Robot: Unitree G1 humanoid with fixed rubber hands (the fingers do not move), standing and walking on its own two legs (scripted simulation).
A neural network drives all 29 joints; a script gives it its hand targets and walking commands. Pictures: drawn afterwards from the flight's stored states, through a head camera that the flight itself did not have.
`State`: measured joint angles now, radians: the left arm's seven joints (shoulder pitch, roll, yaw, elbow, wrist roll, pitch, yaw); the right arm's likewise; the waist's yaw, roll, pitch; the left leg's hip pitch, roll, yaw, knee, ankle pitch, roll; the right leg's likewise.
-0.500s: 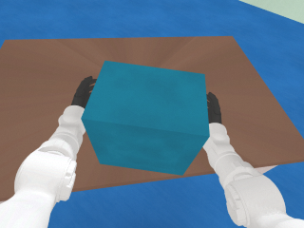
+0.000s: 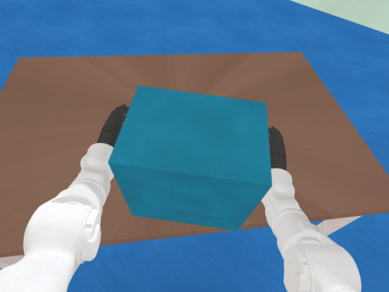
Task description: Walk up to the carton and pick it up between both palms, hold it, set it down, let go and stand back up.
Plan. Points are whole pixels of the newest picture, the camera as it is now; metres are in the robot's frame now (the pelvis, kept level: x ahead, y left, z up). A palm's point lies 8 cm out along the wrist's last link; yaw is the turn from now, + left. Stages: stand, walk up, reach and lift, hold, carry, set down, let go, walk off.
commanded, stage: reach and lift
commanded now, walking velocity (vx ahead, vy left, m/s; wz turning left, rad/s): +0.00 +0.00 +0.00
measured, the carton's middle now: (192, 164) +0.41 -0.01 +0.00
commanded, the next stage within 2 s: none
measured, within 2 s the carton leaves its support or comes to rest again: leaves its support in 0.18 s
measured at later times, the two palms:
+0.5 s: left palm (112, 137) +0.41 +0.16 +0.10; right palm (291, 162) +0.36 -0.20 +0.07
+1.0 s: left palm (104, 123) +0.39 +0.15 +0.15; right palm (302, 147) +0.36 -0.20 +0.12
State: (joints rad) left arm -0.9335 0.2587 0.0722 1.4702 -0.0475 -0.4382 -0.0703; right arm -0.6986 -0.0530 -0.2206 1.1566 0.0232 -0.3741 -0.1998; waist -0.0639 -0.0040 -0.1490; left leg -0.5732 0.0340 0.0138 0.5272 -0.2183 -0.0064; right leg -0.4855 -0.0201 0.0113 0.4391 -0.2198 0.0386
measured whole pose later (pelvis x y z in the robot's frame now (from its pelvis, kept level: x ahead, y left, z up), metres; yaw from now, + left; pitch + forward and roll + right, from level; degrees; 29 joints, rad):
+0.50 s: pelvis -0.01 +0.00 +0.00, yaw +0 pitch +10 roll -1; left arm -0.86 0.20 0.06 1.29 -0.06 -0.27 -0.03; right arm -0.59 -0.08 -0.22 0.88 0.06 -0.12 -0.16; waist -0.04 0.02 -0.16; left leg -0.46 0.03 0.01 0.50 -0.21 0.00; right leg -0.38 -0.02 0.01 0.42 -0.21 0.04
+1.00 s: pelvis -0.01 -0.01 +0.01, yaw +0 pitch +4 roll -1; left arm -0.80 0.18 0.08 0.92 -0.04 0.11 0.00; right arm -0.61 -0.11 -0.21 0.75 0.11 0.10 -0.15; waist -0.01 0.01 -0.13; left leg -0.32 0.03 0.01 0.44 -0.18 -0.01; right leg -0.25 -0.02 0.01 0.39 -0.20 0.04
